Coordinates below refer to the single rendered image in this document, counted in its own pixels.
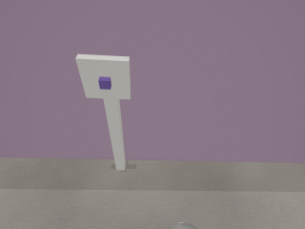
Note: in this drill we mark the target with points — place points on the button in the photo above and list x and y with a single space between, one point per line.
105 83

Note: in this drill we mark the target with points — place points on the panel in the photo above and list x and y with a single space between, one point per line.
93 66

